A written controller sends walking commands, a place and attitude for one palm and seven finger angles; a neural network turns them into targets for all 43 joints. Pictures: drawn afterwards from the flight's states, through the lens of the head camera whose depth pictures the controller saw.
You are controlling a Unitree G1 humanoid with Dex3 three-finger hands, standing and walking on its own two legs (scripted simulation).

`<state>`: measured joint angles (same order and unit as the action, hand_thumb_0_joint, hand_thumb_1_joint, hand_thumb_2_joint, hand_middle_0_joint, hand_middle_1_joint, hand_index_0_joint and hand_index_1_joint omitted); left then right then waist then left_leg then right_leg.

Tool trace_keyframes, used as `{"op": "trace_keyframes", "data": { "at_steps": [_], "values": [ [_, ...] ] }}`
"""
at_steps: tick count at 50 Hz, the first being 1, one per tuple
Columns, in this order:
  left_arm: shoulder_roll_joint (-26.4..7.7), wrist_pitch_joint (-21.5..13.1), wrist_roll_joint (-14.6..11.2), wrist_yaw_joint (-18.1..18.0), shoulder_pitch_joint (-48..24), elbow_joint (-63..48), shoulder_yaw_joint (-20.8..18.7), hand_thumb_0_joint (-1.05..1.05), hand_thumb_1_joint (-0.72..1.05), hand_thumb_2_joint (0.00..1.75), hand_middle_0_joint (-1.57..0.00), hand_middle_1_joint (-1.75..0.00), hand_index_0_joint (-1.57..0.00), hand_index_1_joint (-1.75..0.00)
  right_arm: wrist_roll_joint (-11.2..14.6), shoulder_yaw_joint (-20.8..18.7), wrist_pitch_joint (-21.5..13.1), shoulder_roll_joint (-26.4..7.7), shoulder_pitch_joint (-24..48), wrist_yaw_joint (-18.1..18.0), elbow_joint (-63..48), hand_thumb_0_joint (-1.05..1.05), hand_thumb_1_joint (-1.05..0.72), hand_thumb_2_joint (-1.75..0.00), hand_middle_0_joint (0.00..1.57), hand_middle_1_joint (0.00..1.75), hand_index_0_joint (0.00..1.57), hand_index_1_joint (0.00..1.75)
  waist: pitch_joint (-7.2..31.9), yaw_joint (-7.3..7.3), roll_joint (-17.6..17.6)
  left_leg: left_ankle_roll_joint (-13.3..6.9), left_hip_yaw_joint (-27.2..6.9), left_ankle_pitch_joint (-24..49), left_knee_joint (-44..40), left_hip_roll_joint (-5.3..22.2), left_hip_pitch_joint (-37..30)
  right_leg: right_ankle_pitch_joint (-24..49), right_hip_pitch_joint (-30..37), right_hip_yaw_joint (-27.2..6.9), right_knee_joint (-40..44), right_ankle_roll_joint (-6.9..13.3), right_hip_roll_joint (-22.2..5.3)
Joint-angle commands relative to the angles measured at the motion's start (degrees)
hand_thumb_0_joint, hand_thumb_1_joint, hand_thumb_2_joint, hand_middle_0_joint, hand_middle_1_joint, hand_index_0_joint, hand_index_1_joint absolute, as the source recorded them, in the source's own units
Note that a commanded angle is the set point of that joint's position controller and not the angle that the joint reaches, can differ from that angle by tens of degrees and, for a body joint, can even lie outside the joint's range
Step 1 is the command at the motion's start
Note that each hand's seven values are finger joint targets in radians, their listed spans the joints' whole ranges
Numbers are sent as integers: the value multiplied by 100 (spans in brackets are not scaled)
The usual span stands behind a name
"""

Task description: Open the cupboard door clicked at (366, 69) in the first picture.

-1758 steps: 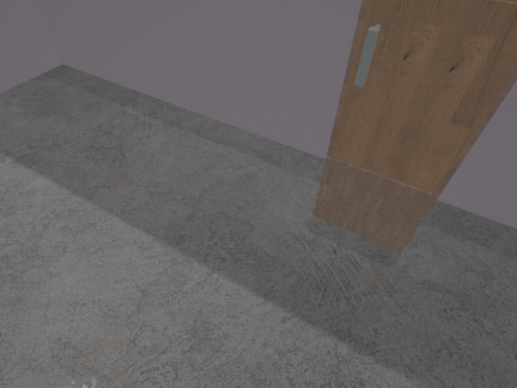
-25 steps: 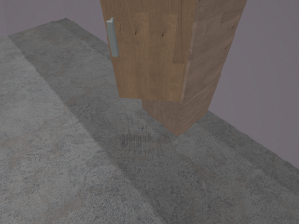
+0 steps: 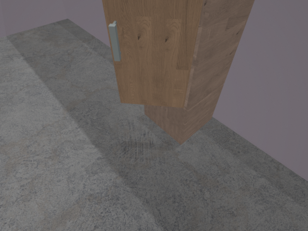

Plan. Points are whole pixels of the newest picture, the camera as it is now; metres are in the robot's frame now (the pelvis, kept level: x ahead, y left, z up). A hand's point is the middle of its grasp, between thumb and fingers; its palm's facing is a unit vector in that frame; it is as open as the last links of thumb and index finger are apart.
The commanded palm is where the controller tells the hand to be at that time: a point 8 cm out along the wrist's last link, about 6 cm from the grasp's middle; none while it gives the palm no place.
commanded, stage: shuffle to correct the standing spot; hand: left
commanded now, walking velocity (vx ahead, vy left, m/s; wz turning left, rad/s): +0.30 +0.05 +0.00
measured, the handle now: (116, 41) +0.85 +0.22 +0.07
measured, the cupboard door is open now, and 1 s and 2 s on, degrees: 42 42 42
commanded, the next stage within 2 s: come to a stop and stand still in 0.96 s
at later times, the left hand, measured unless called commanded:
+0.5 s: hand out of the picture +0.12 +0.20 -0.18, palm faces -0.01 -0.99 -0.17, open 7.3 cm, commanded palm none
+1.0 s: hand (112, 170) +0.35 +0.18 -0.17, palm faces +0.04 -0.98 -0.20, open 7.1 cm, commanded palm none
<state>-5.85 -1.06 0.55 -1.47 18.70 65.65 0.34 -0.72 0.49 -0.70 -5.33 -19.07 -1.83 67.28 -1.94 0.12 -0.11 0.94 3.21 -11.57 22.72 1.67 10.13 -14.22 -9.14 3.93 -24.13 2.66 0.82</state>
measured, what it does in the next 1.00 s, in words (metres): walks ahead: right foot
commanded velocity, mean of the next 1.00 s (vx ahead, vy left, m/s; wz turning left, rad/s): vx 0.23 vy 0.07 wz -0.05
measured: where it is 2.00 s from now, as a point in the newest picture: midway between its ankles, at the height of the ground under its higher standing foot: (155, 226)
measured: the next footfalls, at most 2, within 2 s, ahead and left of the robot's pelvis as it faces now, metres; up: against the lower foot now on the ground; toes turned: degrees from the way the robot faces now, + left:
right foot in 0.70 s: +0.32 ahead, -0.12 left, +0.00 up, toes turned -11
left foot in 1.06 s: +0.41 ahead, +0.12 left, +0.00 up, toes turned +8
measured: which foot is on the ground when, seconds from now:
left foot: down 0.00-0.70, up 0.72-1.00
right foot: down 0.00-0.28, up 0.30-0.68, down 0.70-1.00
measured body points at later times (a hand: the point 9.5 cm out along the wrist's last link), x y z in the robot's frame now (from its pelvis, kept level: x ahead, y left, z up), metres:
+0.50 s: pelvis +0.11 +0.03 +0.00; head +0.13 +0.04 +0.45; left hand +0.12 +0.26 -0.16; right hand +0.03 -0.17 -0.15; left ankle +0.03 +0.12 -0.74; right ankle +0.12 -0.09 -0.66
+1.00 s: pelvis +0.28 -0.01 +0.00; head +0.30 -0.01 +0.45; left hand +0.34 +0.23 -0.16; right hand +0.34 -0.25 -0.15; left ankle +0.34 +0.12 -0.72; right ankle +0.28 -0.11 -0.74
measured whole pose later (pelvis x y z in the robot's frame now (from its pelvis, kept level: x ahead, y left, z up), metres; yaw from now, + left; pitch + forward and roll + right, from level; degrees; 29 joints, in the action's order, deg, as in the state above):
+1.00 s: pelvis +0.28 -0.01 +0.00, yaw -1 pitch +0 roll +0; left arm -10.5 -2.8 1.7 -0.3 10.9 59.7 -3.9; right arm -1.3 -3.0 -1.9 -10.2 -11.2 0.0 59.3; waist -2.7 -0.7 1.0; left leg 2.9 6.3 -16.9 40.6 5.2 23.6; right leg -14.4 -11.8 9.9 -26.8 1.5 -3.1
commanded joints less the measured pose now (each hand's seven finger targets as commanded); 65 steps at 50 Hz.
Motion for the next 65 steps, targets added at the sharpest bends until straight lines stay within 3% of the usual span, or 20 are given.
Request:
{"op": "trace_keyframes", "data": {
  "at_steps": [1,8,10,12,14,15,18,23,29,32,33,35,38,40,43,51,53,55,59,65],
  "values": [
    [-551,-88,10,-44,492,-132,-124,0,90,90,-20,-30,-20,-30,-29,-90,-47,-468,-490,-37,-106,0,-90,-90,20,30,20,30,-228,-56,142,-175,-271,-410,-232,301,182,-677,-314,-775,668,72,-686],
    [-800,-84,77,4,950,-258,-439,0,90,90,-20,-30,-20,-30,-85,-230,-37,-364,-182,92,-572,0,-90,-90,20,30,20,30,-934,-186,746,-197,182,-1219,1842,177,1626,-2828,-501,-2168,1524,827,-1795],
    [-780,-142,104,20,870,-296,-467,0,90,90,-20,-30,-20,-30,-63,-256,-117,-340,-150,140,-668,0,-90,-90,20,30,20,30,-915,-95,465,-200,160,-1253,1488,270,1343,-2204,-642,-1941,1217,886,-1807],
    [-645,-137,91,66,560,-374,-444,0,90,90,-20,-30,-20,-30,-43,-241,-208,-340,-765,124,-490,0,-90,-90,20,30,20,30,-669,227,34,-260,173,-923,378,197,-113,-1706,-1413,-1066,204,577,-1115],
    [-186,-154,78,140,137,-670,-357,0,90,90,-20,-30,-20,-30,-169,-409,-258,-1085,-1950,-5,-203,0,-90,-90,20,30,20,30,-504,622,-1861,-1098,-2342,-1871,-1106,2009,-1321,-1688,-3076,356,-2728,79,22],
    [-336,-153,126,116,-370,-835,-351,0,90,90,-20,-30,-20,-30,-155,-378,-257,-1075,-2069,-42,-147,0,-90,-90,20,30,20,30,-762,686,-1612,-1325,-2809,-1799,-1485,2367,-1000,-1696,-3431,-71,-3922,115,-192],
    [-288,-142,149,226,-338,-731,-380,0,90,90,-20,-30,-20,-30,-101,-225,-412,-634,-1181,-44,-422,0,-90,-90,20,30,20,30,-876,167,-8,-1232,-1705,-643,-1506,2077,-437,-541,-3448,-375,-4576,20,-718],
    [-198,-40,129,303,-549,-849,-359,0,90,90,-20,-30,-20,-30,-64,-172,-538,-667,-1238,-74,-295,0,-90,-90,20,30,20,30,-528,31,-376,-1093,-260,1707,-1244,1460,-842,8,-3369,8,-3973,-196,-735],
    [-290,-81,82,319,-1453,-1163,-322,0,90,90,-20,-30,-20,-30,-109,-237,-416,-801,-1287,-37,-141,0,-90,-90,20,30,20,30,-609,191,-670,-880,286,2470,-897,1318,-728,248,-2291,498,-1753,-127,-493],
    [-580,-172,111,273,-516,-893,-394,0,90,90,-20,-30,-20,-30,-78,-303,-349,-969,-1166,-10,-120,0,-90,-90,20,30,20,30,6,-275,-432,-690,409,3215,440,1230,-601,526,-511,669,-870,-25,-181],
    [-874,-234,138,235,244,-652,-477,0,90,90,-20,-30,-20,-30,-28,-294,-366,-899,-1083,29,-134,0,-90,-90,20,30,20,30,449,-631,-71,-518,505,2677,1403,1018,69,872,877,424,-713,31,-335],
    [-1967,-259,30,119,1338,-401,-715,0,90,90,-20,-30,-20,-30,67,-244,-330,-544,-1276,71,-435,0,-90,-90,20,30,20,30,1615,-761,1794,-112,439,-2431,4899,-85,2158,2373,2668,-2984,237,1080,-2976],
    [-1233,-218,23,25,-76,-730,-577,0,90,90,-20,-30,-20,-30,-17,-312,-201,-502,-225,92,-595,0,-90,-90,20,30,20,30,105,-397,660,-98,-319,-1395,5398,684,2431,866,207,-2067,832,946,-2597],
    [-933,-269,88,23,-544,-826,-462,0,90,90,-20,-30,-20,-30,-52,-286,-82,-344,-437,118,-482,0,-90,-90,20,30,20,30,-51,-9,566,37,-161,-1093,4390,711,1692,1064,-783,-984,1074,662,-2167],
    [-940,-283,128,39,-577,-800,-514,0,90,90,-20,-30,-20,-30,-56,-266,-34,-171,-568,165,-435,0,-90,-90,20,30,20,30,119,87,662,151,147,-794,2961,536,1135,1148,-940,-415,1073,586,-1844],
    [-1273,-111,72,96,-485,-758,-547,0,90,90,-20,-30,-20,-30,-66,-314,-130,-723,-18,206,-829,0,-90,-90,20,30,20,30,-64,30,535,185,516,87,496,241,-101,185,-925,-275,388,280,-1599],
    [-918,-10,80,110,-365,-864,-479,0,90,90,-20,-30,-20,-30,-120,-422,-134,-1329,-357,150,-861,0,-90,-90,20,30,20,30,27,162,-1165,-318,-587,906,-52,1278,-691,-1032,-1572,475,-1063,-156,-707],
    [-653,41,104,55,-407,-911,-352,0,90,90,-20,-30,-20,-30,-138,-397,-83,-1423,-241,75,-950,0,-90,-90,20,30,20,30,35,183,-1681,-965,-1532,698,-911,1948,-156,-2147,-1758,248,-2800,-280,-470],
    [-614,102,34,-13,6,-583,-275,0,90,90,-20,-30,-20,-30,-57,-246,-140,-1108,640,-56,-1108,0,-90,-90,20,30,20,30,272,-175,-530,-984,-563,4025,-363,1688,-154,-1300,-1191,-173,-2603,-441,-756],
    [-764,222,53,-76,-8,-800,-384,0,90,90,-20,-30,-20,-30,-53,-526,67,-1415,564,-95,-1074,0,-90,-90,20,30,20,30,630,38,-704,-1117,-518,4813,74,1866,-775,-1202,-1211,-48,-2127,-398,-450]
  ]
}}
